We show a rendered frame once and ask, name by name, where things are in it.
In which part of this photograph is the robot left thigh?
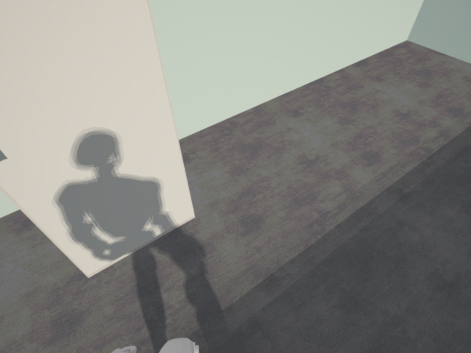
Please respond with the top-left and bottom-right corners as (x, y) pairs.
(159, 338), (199, 353)

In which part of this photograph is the fridge door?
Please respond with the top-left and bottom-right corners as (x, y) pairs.
(0, 0), (194, 275)

